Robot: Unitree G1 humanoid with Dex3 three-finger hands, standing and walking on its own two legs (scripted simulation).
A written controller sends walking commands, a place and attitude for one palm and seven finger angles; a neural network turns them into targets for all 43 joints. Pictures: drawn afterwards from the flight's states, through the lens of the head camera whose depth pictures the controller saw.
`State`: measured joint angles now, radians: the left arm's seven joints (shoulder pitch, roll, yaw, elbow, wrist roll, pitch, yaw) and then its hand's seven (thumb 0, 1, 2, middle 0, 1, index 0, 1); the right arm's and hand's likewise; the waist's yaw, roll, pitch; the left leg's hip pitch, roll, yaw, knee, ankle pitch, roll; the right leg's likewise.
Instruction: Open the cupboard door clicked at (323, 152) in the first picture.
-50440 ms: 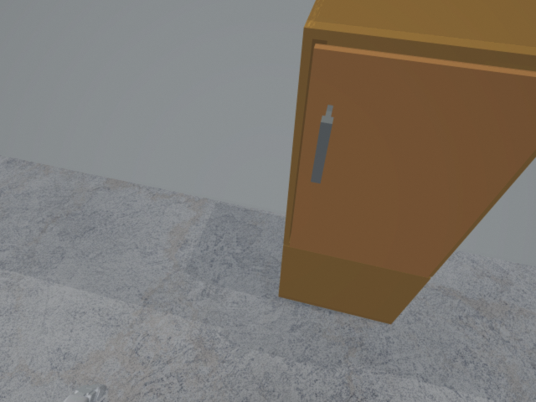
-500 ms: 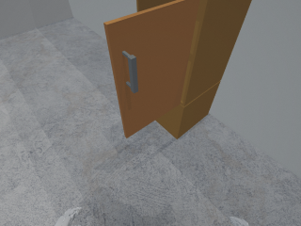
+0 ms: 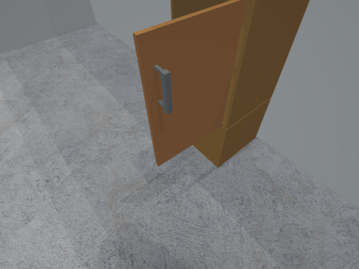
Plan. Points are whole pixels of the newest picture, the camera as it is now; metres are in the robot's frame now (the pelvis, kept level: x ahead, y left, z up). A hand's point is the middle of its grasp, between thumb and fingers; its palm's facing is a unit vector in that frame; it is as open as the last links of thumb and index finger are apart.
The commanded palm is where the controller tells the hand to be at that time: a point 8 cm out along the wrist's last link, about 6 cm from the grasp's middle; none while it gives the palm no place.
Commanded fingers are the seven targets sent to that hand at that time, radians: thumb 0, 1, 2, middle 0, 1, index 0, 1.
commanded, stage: let the arm hang, fingers relaxed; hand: left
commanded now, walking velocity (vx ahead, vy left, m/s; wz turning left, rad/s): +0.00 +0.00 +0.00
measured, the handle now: (163, 90) +0.59 +0.09 +0.06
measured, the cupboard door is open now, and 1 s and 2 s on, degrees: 88 88 88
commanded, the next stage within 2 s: look to check the result in 0.36 s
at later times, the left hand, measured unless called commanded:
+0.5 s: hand out of the picture +0.01 +0.16 -0.17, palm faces +0.05 -0.98 -0.20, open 7.4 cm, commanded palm none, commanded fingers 0.00 0.90 0.90 -0.20 -0.30 -0.20 -0.30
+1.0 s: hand out of the picture +0.03 +0.16 -0.17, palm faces +0.05 -0.98 -0.21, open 7.4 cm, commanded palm none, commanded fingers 0.00 0.90 0.90 -0.20 -0.30 -0.20 -0.30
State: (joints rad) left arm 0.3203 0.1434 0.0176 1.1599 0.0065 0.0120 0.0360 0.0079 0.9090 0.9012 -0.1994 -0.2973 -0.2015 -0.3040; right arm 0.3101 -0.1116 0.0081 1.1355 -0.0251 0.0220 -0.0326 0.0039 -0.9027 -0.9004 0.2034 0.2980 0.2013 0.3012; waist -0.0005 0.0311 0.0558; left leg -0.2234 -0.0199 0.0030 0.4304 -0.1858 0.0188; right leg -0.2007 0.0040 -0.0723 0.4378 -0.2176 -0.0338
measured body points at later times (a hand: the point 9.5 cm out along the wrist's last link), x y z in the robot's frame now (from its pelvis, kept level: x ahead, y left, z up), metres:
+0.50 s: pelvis +0.01 -0.01 +0.00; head +0.03 -0.02 +0.45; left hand +0.01 +0.22 -0.16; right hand +0.00 -0.22 -0.17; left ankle +0.03 +0.11 -0.74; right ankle +0.01 -0.10 -0.74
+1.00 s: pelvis +0.02 -0.02 +0.00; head +0.04 -0.03 +0.45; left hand +0.03 +0.21 -0.15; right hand +0.03 -0.24 -0.16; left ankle +0.03 +0.11 -0.74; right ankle +0.01 -0.10 -0.74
